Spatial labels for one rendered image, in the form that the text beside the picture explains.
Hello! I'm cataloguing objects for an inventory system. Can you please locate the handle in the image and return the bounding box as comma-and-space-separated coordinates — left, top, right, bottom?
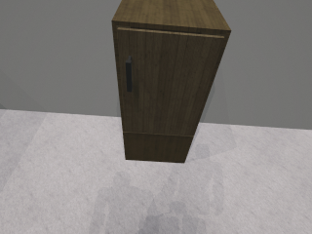
125, 56, 133, 93

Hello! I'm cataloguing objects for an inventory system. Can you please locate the cupboard door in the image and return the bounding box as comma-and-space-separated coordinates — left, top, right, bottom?
117, 27, 225, 136

